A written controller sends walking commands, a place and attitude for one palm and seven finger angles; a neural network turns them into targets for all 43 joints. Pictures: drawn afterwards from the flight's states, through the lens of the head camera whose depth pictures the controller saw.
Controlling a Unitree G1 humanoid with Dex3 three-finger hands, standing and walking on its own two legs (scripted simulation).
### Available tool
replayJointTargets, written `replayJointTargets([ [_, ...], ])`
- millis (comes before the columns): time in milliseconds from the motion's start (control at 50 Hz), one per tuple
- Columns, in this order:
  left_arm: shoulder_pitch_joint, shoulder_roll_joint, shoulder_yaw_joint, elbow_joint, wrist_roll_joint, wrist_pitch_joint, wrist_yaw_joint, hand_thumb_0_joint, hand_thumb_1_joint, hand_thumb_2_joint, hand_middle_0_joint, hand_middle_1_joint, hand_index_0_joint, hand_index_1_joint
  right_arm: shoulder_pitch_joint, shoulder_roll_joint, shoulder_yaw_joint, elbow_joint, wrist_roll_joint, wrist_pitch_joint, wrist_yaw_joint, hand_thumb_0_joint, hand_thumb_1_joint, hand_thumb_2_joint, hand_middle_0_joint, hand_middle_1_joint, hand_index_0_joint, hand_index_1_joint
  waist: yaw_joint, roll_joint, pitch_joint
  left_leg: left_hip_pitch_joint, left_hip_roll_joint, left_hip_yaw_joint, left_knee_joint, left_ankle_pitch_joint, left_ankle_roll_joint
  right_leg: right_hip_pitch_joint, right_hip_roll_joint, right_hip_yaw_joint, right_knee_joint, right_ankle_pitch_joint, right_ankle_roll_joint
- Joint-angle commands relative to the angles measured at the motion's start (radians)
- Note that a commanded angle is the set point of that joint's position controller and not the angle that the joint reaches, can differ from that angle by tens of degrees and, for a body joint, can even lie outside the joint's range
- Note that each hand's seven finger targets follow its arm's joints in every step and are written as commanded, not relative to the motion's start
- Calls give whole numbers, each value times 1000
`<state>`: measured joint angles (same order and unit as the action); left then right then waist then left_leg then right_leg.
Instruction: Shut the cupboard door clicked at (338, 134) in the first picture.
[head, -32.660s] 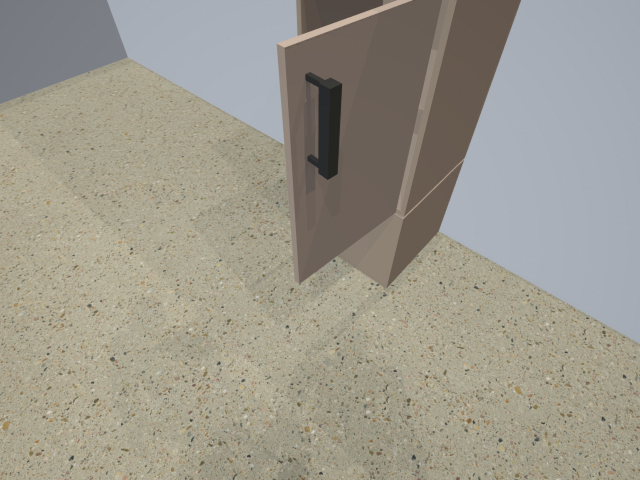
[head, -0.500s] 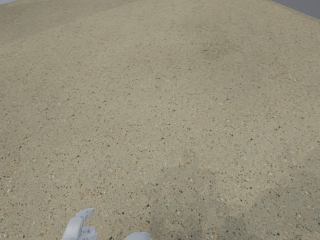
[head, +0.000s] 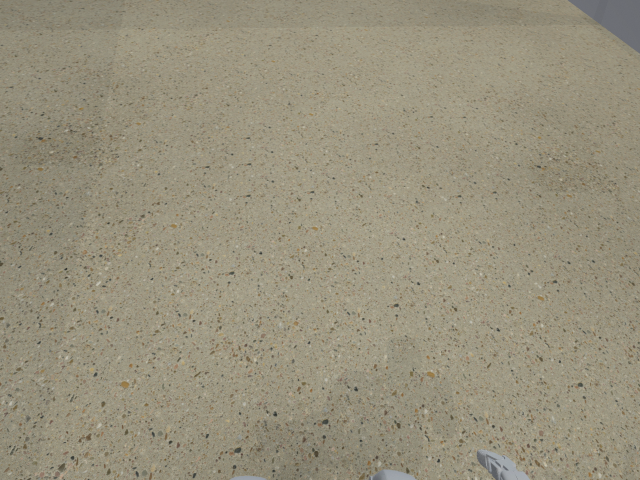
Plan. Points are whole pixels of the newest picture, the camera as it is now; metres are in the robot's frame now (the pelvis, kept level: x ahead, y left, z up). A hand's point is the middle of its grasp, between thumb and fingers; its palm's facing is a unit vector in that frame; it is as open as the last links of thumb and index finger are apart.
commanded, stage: turn to face it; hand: left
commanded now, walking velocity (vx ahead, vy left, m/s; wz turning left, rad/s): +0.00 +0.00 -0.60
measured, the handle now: out of the picture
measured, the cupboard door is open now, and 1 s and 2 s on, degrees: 50 50 50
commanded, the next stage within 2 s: none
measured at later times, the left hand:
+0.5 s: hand out of the picture +0.09 +0.19 -0.18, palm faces -0.19 -0.97 -0.17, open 7.4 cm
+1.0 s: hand (254, 412) +0.22 +0.11 -0.14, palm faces -0.54 -0.79 -0.28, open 7.4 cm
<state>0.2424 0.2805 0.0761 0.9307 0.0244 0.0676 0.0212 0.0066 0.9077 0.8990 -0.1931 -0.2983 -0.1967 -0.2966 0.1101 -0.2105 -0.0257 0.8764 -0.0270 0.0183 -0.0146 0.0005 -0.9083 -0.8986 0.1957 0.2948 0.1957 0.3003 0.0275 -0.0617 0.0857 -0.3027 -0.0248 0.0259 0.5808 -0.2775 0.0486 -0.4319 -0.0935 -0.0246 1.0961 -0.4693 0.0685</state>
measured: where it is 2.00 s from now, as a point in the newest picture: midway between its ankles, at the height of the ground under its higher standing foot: outside the picture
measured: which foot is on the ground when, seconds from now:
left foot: down 0.00-0.24, up 0.26-0.48, down 0.50-0.88, up 0.90-1.00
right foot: up 0.00-0.20, down 0.22-0.50, up 0.52-0.86, down 0.88-1.00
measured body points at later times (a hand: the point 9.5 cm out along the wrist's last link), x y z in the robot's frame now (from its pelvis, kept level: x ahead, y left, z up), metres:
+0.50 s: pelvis +0.02 +0.02 +0.00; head +0.07 +0.03 +0.45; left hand +0.10 +0.24 -0.16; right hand +0.01 -0.26 -0.13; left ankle +0.05 +0.13 -0.74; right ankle +0.00 -0.13 -0.73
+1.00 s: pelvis +0.01 +0.00 +0.00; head +0.03 -0.04 +0.45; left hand +0.25 +0.15 -0.12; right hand -0.09 -0.24 -0.16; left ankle +0.06 +0.13 -0.67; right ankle -0.05 -0.10 -0.73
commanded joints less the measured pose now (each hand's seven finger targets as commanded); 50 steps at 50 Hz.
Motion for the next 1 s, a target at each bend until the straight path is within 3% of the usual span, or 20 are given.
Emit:
replayJointTargets([
  [0,68,2,-21,-22,-1,-22,-2,0,900,900,-200,-300,-200,-300,69,-141,-29,-21,4,-20,-27,0,-900,-900,200,300,200,300,-26,178,-122,132,258,-180,-267,319,126,35,21,38,-163,43,-9],
  [160,139,1,-7,14,5,-32,-15,0,900,900,-200,-300,-200,-300,50,-146,-49,14,15,10,-20,0,-900,-900,200,300,200,300,6,114,-40,31,249,-63,-134,71,53,222,75,16,-607,287,-36],
  [180,139,33,0,8,8,-43,-13,0,900,900,-200,-300,-200,-300,55,-122,-51,8,20,12,-18,0,-900,-900,200,300,200,300,2,12,-23,15,177,-11,-33,13,5,194,15,158,-706,347,-71],
  [200,118,97,12,0,13,-53,-9,0,900,900,-200,-300,-200,-300,68,-78,-48,-5,26,14,-14,0,-900,-900,200,300,200,300,-16,-168,-9,-76,72,79,105,-145,-48,203,-145,374,-785,420,-151],
  [220,125,140,20,-8,8,-55,-7,0,900,900,-200,-300,-200,-300,43,-66,-43,-21,23,22,-7,0,-900,-900,200,300,200,300,2,-185,-5,-102,21,67,268,-281,-67,164,-245,483,-863,415,-250],
  [240,119,133,24,-13,8,-52,-2,0,900,900,-200,-300,-200,-300,13,-57,-46,-25,19,24,-6,0,-900,-900,200,300,200,300,12,-147,-10,-147,24,-7,384,-296,-61,183,-230,497,-870,353,-293],
  [260,93,105,32,-8,9,-58,5,0,900,900,-200,-300,-200,-300,17,-68,-49,-22,16,21,-8,0,-900,-900,200,300,200,300,1,-230,-23,-221,37,-39,448,-257,-61,233,-191,498,-859,382,-293],
  [300,67,78,32,-14,4,-57,7,0,900,900,-200,-300,-200,-300,19,-82,-54,-14,22,9,-10,0,-900,-900,200,300,200,300,-5,-154,-59,-233,49,-63,471,-201,-71,290,-151,408,-799,501,-279],
  [380,40,97,47,-29,9,-49,6,0,900,900,-200,-300,-200,-300,72,-37,-42,2,28,-4,-15,0,-900,-900,200,300,200,300,-18,-57,-138,-79,33,-25,138,-193,-82,302,-112,364,-716,576,-244],
  [440,-1,73,43,-36,-10,-35,-4,0,900,900,-200,-300,-200,-300,190,-63,-44,39,25,-22,-31,0,-900,-900,200,300,200,300,-58,-12,-151,200,41,-14,-183,64,-83,132,-13,306,-607,448,-147],
  [480,0,-5,24,-69,-22,-29,-16,0,900,900,-200,-300,-200,-300,213,-205,-71,17,4,-31,-41,0,-900,-900,200,300,200,300,-59,377,-141,289,417,-370,-306,263,67,-100,149,90,-300,-95,-47],
  [500,-35,23,26,-79,-10,-22,-15,0,900,900,-200,-300,-200,-300,221,-203,-65,14,-5,-24,-44,0,-900,-900,200,300,200,300,-70,283,-105,203,464,-359,-279,337,124,-68,112,89,-152,-135,-43],
  [600,-67,20,27,-69,-5,1,-45,0,900,900,-200,-300,-200,-300,126,-173,-45,-19,-8,-18,-44,0,-900,-900,200,300,200,300,-19,231,-12,127,351,-120,-260,422,100,-79,71,39,-20,-5,-13],
  [740,-146,13,10,-116,-5,-7,-55,0,900,900,-200,-300,-200,-300,193,-203,-61,-1,-6,-17,-31,0,-900,-900,200,300,200,300,-60,265,-84,228,372,-17,-197,484,92,13,76,-35,-273,20,-23],
  [820,-70,40,13,-103,-4,-29,-49,0,900,900,-200,-300,-200,-300,161,-218,-72,-12,4,-9,-16,0,-900,-900,200,300,200,300,-17,213,-126,191,349,69,-34,480,17,209,99,-71,-591,231,-51],
  [840,-1,79,23,-84,-1,-40,-44,0,900,900,-200,-300,-200,-300,157,-202,-74,-20,13,-8,-10,0,-900,-900,200,300,200,300,16,124,-157,109,304,111,96,389,-33,348,59,-15,-709,366,-72],
  [860,64,182,43,-62,9,-55,-31,0,900,900,-200,-300,-200,-300,131,-127,-59,-57,20,-6,-5,0,-900,-900,200,300,200,300,45,-159,-171,-143,174,171,309,-48,-93,516,-165,284,-762,689,-156],
  [880,98,237,53,-50,-4,-53,-18,0,900,900,-200,-300,-200,-300,70,-115,-50,-92,16,6,-7,0,-900,-900,200,300,200,300,61,-240,-143,-283,90,91,500,-395,-116,475,-300,444,-735,951,-270],
  [900,86,227,49,-56,-6,-52,-9,0,900,900,-200,-300,-200,-300,69,-126,-46,-88,18,17,-10,0,-900,-900,200,300,200,300,46,-176,-128,-301,117,-18,590,-343,-106,416,-299,419,-753,772,-311],
  [980,-90,140,33,-116,1,-48,0,0,900,900,-200,-300,-200,-300,72,-124,-53,-59,13,16,-1,0,-900,-900,200,300,200,300,-32,-120,-87,-255,125,-29,547,-163,-125,298,-140,280,-741,605,-247],
])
